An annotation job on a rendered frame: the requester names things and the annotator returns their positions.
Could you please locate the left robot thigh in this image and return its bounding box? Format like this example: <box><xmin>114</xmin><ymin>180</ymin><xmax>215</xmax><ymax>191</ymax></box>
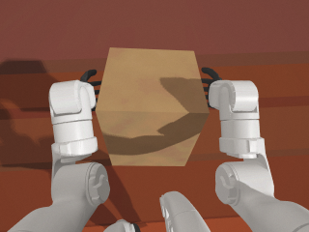
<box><xmin>103</xmin><ymin>221</ymin><xmax>135</xmax><ymax>232</ymax></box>

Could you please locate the robot thigh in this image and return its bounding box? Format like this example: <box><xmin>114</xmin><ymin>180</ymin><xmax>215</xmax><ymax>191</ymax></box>
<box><xmin>159</xmin><ymin>190</ymin><xmax>211</xmax><ymax>232</ymax></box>
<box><xmin>103</xmin><ymin>221</ymin><xmax>135</xmax><ymax>232</ymax></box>

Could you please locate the right robot upper arm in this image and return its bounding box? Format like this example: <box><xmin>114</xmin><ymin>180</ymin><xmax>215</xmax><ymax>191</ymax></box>
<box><xmin>215</xmin><ymin>160</ymin><xmax>309</xmax><ymax>232</ymax></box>

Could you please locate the left robot forearm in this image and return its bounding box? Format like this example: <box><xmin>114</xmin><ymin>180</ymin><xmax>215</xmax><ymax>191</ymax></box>
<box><xmin>48</xmin><ymin>79</ymin><xmax>98</xmax><ymax>200</ymax></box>

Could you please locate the right robot hand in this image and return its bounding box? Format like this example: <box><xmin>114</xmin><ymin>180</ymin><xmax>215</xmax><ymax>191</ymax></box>
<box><xmin>201</xmin><ymin>67</ymin><xmax>222</xmax><ymax>109</ymax></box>

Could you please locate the right robot thigh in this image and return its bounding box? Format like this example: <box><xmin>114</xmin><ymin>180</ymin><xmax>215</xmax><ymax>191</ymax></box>
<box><xmin>159</xmin><ymin>190</ymin><xmax>211</xmax><ymax>232</ymax></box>

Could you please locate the left robot upper arm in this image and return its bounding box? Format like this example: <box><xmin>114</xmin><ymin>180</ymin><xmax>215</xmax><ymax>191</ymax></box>
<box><xmin>7</xmin><ymin>161</ymin><xmax>110</xmax><ymax>232</ymax></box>

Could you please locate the carton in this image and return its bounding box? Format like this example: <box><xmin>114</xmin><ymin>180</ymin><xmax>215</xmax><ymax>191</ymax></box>
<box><xmin>95</xmin><ymin>47</ymin><xmax>210</xmax><ymax>166</ymax></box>

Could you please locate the left robot hand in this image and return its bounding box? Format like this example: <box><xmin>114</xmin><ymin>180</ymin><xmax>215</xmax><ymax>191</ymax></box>
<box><xmin>80</xmin><ymin>69</ymin><xmax>102</xmax><ymax>111</ymax></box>

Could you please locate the right robot forearm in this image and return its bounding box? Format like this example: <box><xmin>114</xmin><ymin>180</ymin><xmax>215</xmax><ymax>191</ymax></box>
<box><xmin>209</xmin><ymin>80</ymin><xmax>274</xmax><ymax>191</ymax></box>

